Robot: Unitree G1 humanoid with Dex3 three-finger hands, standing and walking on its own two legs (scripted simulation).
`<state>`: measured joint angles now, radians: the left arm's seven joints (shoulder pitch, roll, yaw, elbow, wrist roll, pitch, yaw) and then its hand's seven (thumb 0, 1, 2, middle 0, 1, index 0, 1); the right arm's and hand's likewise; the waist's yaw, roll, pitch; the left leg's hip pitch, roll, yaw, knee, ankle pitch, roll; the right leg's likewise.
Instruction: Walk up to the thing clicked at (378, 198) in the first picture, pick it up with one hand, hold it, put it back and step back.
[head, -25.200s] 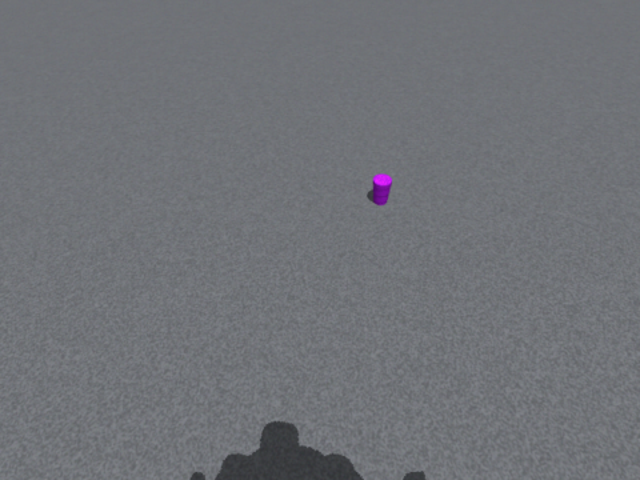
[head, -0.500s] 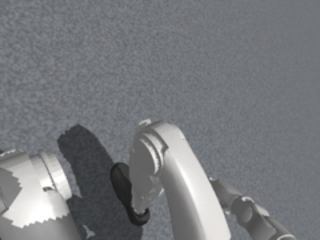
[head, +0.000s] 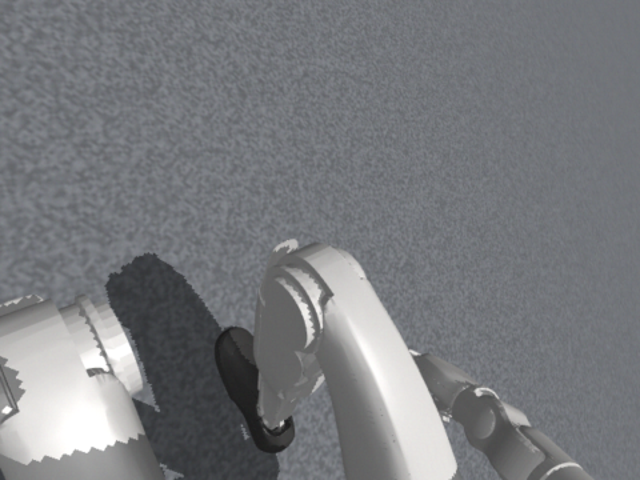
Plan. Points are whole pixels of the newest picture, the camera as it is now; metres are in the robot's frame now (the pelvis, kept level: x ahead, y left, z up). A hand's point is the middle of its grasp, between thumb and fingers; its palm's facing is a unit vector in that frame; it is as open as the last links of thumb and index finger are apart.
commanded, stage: open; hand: left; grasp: from the side
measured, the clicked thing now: out of the picture +0.45 +0.35 -0.23
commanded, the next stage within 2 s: withdraw in 0.14 s
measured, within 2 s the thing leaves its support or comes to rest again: rests again in 0.50 s
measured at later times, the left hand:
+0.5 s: hand out of the picture +0.45 +0.38 -0.15, palm faces +0.55 -0.84 +0.02, open 16.6 cm
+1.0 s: hand out of the picture +0.36 +0.46 -0.06, palm faces +0.51 -0.81 -0.28, open 17.2 cm
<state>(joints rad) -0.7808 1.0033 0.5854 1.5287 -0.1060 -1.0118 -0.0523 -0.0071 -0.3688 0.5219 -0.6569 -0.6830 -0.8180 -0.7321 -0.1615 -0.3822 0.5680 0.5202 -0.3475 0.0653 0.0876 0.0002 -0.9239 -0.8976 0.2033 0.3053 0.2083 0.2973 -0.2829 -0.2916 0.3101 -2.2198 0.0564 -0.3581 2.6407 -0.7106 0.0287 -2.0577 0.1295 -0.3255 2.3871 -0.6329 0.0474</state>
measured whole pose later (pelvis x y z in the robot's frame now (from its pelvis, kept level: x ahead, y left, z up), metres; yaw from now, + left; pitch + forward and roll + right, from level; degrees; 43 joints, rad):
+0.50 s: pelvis +0.00 +0.00 +0.00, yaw +0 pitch +13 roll -18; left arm -0.77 1.03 0.69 1.43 -0.10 -0.97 -0.09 -0.01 -0.52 0.16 -0.18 -0.18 -0.20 -0.17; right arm -0.14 -0.38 0.56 0.51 -0.33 0.08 0.08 0.00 -0.91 -0.90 0.20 0.31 0.21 0.30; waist -0.28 -0.29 0.32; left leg -2.21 0.06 -0.36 2.64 -0.71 0.02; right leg -2.06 0.13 -0.33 2.38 -0.63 0.04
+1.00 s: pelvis +0.01 -0.01 +0.04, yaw +5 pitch +24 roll -13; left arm -0.63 0.91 0.62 1.06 0.06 -0.41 -0.13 -0.01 -0.51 0.08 -0.08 -0.08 -0.09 -0.07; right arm 0.02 -0.30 0.25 0.58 -0.11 0.12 0.06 0.00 -0.92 -0.91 0.20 0.31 0.21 0.30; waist -0.15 -0.14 0.06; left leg -2.24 0.05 -0.21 2.47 -0.67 0.03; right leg -2.11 0.08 -0.22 2.32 -0.66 0.01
